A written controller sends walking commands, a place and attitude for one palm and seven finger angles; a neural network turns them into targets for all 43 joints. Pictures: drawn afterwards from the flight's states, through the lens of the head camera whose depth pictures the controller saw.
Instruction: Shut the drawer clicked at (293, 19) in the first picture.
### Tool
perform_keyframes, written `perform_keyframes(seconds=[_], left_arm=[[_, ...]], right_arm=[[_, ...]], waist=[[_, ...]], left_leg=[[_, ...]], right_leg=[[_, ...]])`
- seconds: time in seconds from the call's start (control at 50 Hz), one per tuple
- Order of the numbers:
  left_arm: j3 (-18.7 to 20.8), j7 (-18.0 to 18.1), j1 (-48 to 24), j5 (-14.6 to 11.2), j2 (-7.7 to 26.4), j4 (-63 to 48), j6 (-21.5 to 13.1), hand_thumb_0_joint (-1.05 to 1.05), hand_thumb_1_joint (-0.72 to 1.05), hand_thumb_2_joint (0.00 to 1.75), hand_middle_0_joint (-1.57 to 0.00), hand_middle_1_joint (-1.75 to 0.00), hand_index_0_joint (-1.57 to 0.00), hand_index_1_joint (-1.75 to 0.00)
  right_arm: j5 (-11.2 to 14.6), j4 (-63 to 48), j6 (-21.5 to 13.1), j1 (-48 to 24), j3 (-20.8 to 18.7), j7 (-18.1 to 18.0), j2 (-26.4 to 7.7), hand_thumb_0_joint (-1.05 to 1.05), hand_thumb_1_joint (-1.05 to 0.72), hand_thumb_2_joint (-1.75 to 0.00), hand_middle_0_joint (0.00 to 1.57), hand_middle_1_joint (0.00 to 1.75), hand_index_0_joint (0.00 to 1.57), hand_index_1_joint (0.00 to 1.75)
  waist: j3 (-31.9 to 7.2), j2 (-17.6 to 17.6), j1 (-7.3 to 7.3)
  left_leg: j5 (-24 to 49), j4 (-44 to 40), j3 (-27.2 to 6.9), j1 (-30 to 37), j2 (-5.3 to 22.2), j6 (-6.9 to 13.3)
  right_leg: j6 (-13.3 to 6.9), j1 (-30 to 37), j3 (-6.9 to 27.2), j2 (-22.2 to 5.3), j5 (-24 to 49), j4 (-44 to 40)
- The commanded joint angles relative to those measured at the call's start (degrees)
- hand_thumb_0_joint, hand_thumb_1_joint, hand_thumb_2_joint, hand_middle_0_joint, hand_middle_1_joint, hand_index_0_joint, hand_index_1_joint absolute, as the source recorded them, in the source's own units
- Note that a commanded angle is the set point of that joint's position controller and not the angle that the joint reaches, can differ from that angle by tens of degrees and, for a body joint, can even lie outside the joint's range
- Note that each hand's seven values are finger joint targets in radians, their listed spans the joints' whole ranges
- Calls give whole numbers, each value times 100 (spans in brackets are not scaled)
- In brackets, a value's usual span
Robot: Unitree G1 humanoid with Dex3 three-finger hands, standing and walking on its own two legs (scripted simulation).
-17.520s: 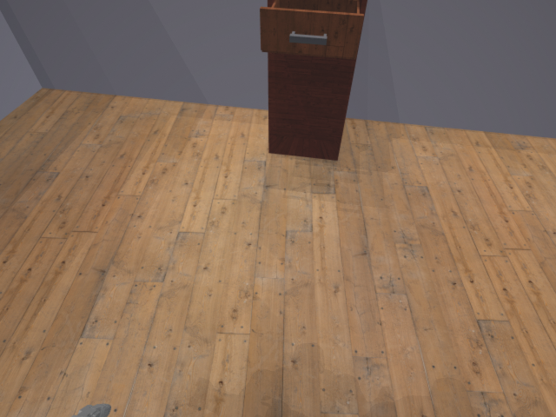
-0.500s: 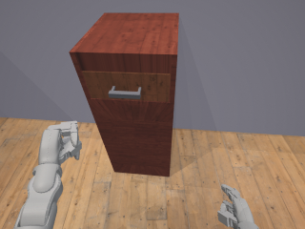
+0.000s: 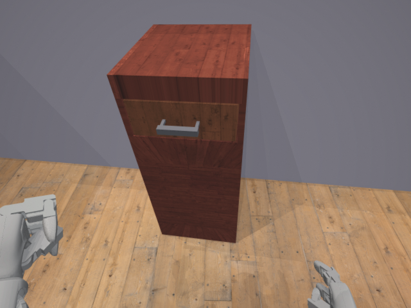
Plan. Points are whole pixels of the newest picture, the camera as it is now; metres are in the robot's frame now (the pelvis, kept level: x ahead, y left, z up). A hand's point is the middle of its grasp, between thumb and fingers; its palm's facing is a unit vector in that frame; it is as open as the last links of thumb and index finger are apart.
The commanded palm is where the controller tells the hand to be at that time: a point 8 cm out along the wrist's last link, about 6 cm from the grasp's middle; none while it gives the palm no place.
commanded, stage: draw the hand back to the body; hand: left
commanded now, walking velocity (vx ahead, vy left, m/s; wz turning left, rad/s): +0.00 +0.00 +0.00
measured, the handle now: (179, 127) +0.62 +0.17 +0.01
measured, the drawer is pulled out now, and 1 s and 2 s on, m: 0.00 0.00 0.00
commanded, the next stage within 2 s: step back with the hand held close in 0.02 s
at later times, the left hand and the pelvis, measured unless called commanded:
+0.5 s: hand (56, 228) +0.18 +0.25 +0.15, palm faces +0.25 -0.83 -0.50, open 3.3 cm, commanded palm +0.12 +0.30 +0.17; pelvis -0.02 +0.03 +0.00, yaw -2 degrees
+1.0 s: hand out of the picture +0.08 +0.28 +0.15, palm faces +0.39 -0.80 -0.45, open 3.3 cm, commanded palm +0.03 +0.32 +0.17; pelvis -0.10 +0.04 -0.02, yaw +1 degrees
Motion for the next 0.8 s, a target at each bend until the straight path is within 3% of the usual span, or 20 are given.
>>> perform_keyframes(seconds=[0.0, 0.04, 0.12, 0.14, 0.16, 0.18, 0.22, 0.28, 0.32, 0.42, 0.52, 0.64, 0.66, 0.68, 0.76, 0.78], left_arm=[[570, 77, -715, 4, 962, -1200, -344, 0, 90, 90, -140, -160, -140, -160], [600, 84, -673, -2, 990, -1282, -328, 0, 90, 90, -140, -160, -140, -160], [669, 69, -567, -19, 1002, -1279, -274, 0, 90, 90, -140, -160, -140, -160], [1300, 66, -1061, 18, 1651, -1735, -469, 0, 90, 90, -140, -160, -140, -160], [1398, 43, -1002, 40, 1705, -1581, -567, 0, 90, 90, -140, -160, -140, -160], [1015, -8, -331, 47, 1209, -1148, -526, 0, 90, 90, -140, -160, -140, -160], [776, -68, 41, 35, 966, -1187, -501, 0, 90, 90, -140, -160, -140, -160], [922, -46, 316, 26, 1121, -1385, -519, 0, 90, 90, -140, -160, -140, -160], [1042, -16, 439, 5, 1249, -1564, -517, 0, 90, 90, -140, -160, -140, -160], [1213, 64, 642, -36, 1398, -1816, -531, 0, 90, 90, -140, -160, -140, -160], [1195, 136, 691, -16, 1377, -1937, -613, 0, 90, 90, -140, -160, -140, -160], [1161, 215, 627, 43, 1307, -1936, -800, 0, 90, 90, -140, -160, -140, -160], [1303, 237, 611, 66, 1434, -1955, -840, 0, 90, 90, -140, -160, -140, -160], [1219, 244, 644, 79, 1311, -1946, -874, 0, 90, 90, -140, -160, -140, -160], [1399, 269, 609, 169, 1394, -2003, -998, 0, 90, 90, -140, -160, -140, -160], [1300, 255, 598, 173, 1250, -2048, -1028, 0, 90, 90, -140, -160, -140, -160]], right_arm=[[-36, -937, -400, -829, -161, -76, -498, 0, -90, -90, 20, 30, 20, 30], [-46, -950, -408, -846, -148, -67, -488, 0, -90, -90, 20, 30, 20, 30], [-57, -960, -399, -845, -127, -53, -452, 0, -90, -90, 20, 30, 20, 30], [-47, -1159, -188, -809, -152, 10, -606, 0, -90, -90, 20, 30, 20, 30], [-61, -1104, -91, -828, -149, -1, -517, 0, -90, -90, 20, 30, 20, 30], [-81, -1066, 26, -784, -184, 16, -530, 0, -90, -90, 20, 30, 20, 30], [-59, -1190, 201, -729, -247, 71, -579, 0, -90, -90, 20, 30, 20, 30], [-38, -1326, 357, -741, -283, 65, -566, 0, -90, -90, 20, 30, 20, 30], [-12, -1424, 445, -743, -313, 59, -548, 0, -90, -90, 20, 30, 20, 30], [23, -1554, 527, -719, -345, 20, -522, 0, -90, -90, 20, 30, 20, 30], [24, -1564, 442, -641, -369, 0, -570, 0, -90, -90, 20, 30, 20, 30], [30, -1509, 257, -598, -375, -22, -601, 0, -90, -90, 20, 30, 20, 30], [4, -1496, 208, -645, -383, -43, -624, 0, -90, -90, 20, 30, 20, 30], [9, -1493, 174, -603, -353, -42, -601, 0, -90, -90, 20, 30, 20, 30], [-13, -1486, -8, -629, -384, -63, -655, 0, -90, -90, 20, 30, 20, 30], [-8, -1480, -49, -585, -359, -56, -631, 0, -90, -90, 20, 30, 20, 30]], waist=[[-246, -213, -53], [-344, -309, -26], [-283, -172, -8], [204, -258, -266], [191, -381, -265], [115, -473, -318], [-315, -279, -342], [-740, -166, -324], [-982, -337, -313], [-1063, -262, -304], [-944, -38, -334], [-563, -81, -420], [-547, -8, -403], [-496, -1, -410], [-515, 337, -364], [-510, 385, -374]], left_leg=[[744, -188, -149, 748, -178, 270], [960, -150, -162, 753, -177, 265], [1068, -161, -156, 715, -170, 227], [835, 70, -172, 322, -60, 315], [749, 130, -208, 267, -104, 291], [960, 147, -204, 237, -59, 274], [1434, 96, -152, 346, 35, 282], [2154, 61, -177, 417, 112, 287], [2438, 99, -191, 423, 159, 288], [2560, 97, -244, 168, 225, 274], [1760, -63, -363, -348, 288, 279], [-371, -367, -555, -1255, 326, 331], [-712, -462, -640, -1454, 361, 362], [-971, -565, -739, -1714, 394, 380], [-2055, -949, -1020, -2567, 640, 523], [-2221, -1018, -1111, -2775, 691, 541]], right_leg=[[62, -929, 294, -56, 915, -551], [57, -828, 281, -49, 1202, -472], [45, -760, 263, -30, 1351, -453], [115, -1391, 678, -314, 1680, -753], [101, -1395, 671, -400, 1837, -805], [117, -1331, 550, -423, 1983, -652], [190, -1155, 447, -389, 2197, -388], [216, -965, 328, -304, 2412, -115], [234, -879, 308, -269, 2603, 36], [244, -900, 290, -207, 2489, 301], [242, -919, 307, -161, 1790, 423], [202, -994, 456, -162, 729, 358], [204, -914, 483, -126, 564, 380], [198, -787, 454, -112, 442, 498], [220, -288, 420, 86, 143, 1067], [212, -171, 396, 117, 146, 1248]])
